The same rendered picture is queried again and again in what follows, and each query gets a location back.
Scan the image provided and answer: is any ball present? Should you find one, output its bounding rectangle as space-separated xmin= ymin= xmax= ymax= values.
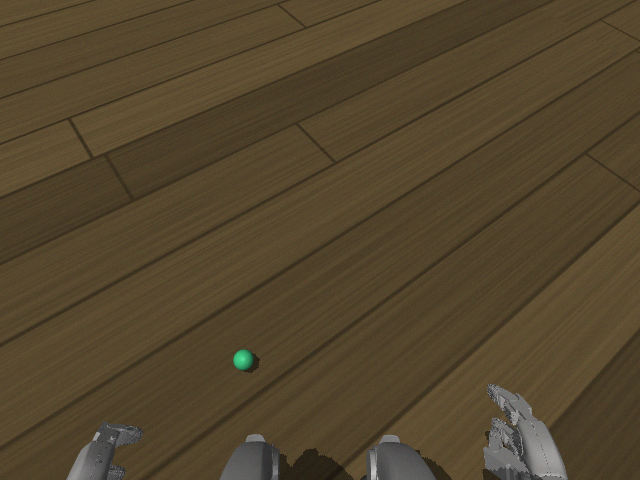
xmin=233 ymin=349 xmax=254 ymax=370

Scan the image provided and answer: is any left robot hand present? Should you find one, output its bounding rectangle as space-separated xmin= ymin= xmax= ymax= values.
xmin=66 ymin=421 xmax=143 ymax=480

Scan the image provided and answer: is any right robot hand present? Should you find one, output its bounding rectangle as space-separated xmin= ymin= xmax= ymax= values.
xmin=483 ymin=384 xmax=568 ymax=480

